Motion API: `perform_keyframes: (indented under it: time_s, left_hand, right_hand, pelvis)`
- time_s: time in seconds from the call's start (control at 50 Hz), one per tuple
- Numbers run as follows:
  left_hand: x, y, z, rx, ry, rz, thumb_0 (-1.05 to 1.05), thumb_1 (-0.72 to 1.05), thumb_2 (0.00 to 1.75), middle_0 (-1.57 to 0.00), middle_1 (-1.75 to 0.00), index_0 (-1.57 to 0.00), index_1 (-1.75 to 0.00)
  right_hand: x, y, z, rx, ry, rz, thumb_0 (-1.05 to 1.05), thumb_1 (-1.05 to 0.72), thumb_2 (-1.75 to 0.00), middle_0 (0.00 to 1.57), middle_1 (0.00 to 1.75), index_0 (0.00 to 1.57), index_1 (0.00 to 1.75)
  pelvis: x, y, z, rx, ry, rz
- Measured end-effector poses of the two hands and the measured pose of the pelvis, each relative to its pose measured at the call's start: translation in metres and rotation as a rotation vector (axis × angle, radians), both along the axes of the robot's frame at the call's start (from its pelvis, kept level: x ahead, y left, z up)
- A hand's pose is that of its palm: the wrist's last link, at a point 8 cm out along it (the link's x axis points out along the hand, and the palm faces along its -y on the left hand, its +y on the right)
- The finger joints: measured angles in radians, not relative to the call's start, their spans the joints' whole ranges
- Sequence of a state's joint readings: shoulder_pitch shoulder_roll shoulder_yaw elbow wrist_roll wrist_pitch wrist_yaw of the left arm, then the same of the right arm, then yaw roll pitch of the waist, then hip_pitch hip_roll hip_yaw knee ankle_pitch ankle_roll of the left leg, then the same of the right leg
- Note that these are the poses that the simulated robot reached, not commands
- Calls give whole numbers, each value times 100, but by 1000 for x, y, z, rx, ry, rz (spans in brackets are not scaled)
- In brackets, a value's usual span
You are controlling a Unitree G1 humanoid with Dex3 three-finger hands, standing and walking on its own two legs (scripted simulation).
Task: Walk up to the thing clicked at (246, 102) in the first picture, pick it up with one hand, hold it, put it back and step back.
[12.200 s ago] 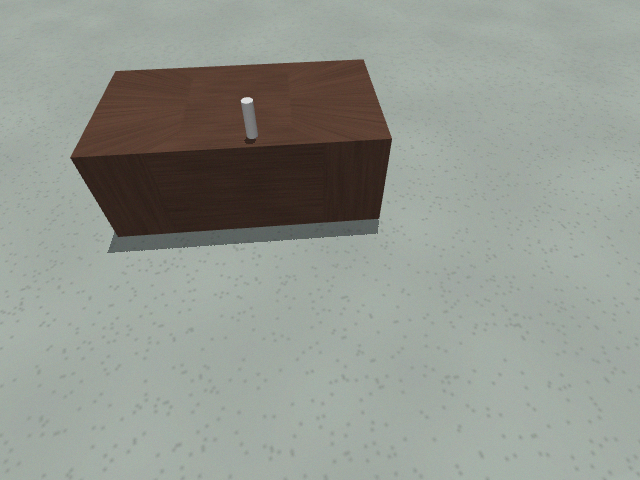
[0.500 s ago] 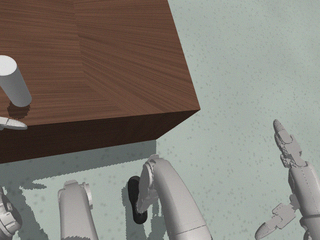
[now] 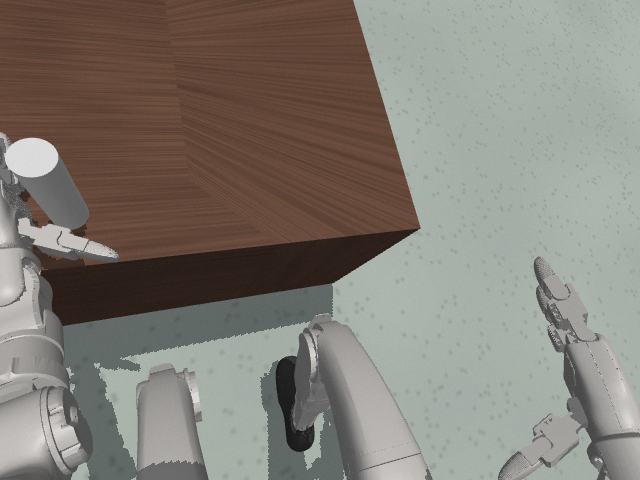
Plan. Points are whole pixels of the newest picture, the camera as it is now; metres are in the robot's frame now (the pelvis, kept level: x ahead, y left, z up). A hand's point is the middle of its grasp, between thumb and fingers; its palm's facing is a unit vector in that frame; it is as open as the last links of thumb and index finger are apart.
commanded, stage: close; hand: left
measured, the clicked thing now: (54, 190) +0.48 +0.20 -0.06
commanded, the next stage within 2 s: settle in 0.88 s
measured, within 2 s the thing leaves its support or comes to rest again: leaves its support in 1.18 s
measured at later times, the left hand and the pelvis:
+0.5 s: hand (79, 196) +0.47 +0.18 -0.06, palm faces +0.14 -0.99 +0.02, open 12.1 cm; pelvis +0.01 +0.00 +0.01, yaw +0 degrees
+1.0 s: hand (74, 192) +0.48 +0.18 -0.06, palm faces +0.13 -0.99 +0.00, open 5.7 cm; pelvis +0.00 +0.00 +0.01, yaw +0 degrees
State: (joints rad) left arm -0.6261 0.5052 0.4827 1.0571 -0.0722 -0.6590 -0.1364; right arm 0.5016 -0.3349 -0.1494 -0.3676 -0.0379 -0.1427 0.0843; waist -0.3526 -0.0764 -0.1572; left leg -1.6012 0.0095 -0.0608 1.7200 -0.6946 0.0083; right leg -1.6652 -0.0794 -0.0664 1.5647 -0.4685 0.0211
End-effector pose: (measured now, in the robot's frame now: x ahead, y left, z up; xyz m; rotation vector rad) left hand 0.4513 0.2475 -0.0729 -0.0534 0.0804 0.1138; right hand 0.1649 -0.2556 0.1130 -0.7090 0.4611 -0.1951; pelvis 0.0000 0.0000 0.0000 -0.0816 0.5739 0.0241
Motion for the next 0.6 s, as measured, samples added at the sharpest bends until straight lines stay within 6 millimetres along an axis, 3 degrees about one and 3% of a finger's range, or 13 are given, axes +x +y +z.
perform_keyframes:
  time_s: [0.1, 0.22, 0.46, 0.6]
  left_hand:
    - [1, -9, 0, 11, -2, -2, -1, -53, 1, -10, -3, -11, -2]
    - [5, -9, 3, 30, -8, 26, -1, -48, 6, -28, -15, -29, -14]
    - [-5, -21, 14, 28, 1, 23, -1, -27, 26, -62, -44, -64, -42]
    - [-9, -17, 14, 42, -4, 40, -1, -12, 41, -78, -60, -80, -58]
  right_hand:
    - [1, 1, -10, 33, 33, -23, -1, 53, -5, 6, 6, 7, 5]
    - [6, 7, -14, 72, 33, -14, -1, 52, -5, 6, 6, 7, 5]
    - [10, 6, 1, 84, 16, -9, -1, 51, -5, 6, 6, 7, 5]
    - [11, 9, 12, 69, 2, 10, -1, 51, -5, 6, 6, 7, 5]
  pelvis:
    - [4, 1, 2, -3, 5, -2]
    - [6, 0, 2, 0, 8, -6]
    - [11, -2, 12, 7, -8, -3]
    - [9, -3, 15, 10, -18, -3]
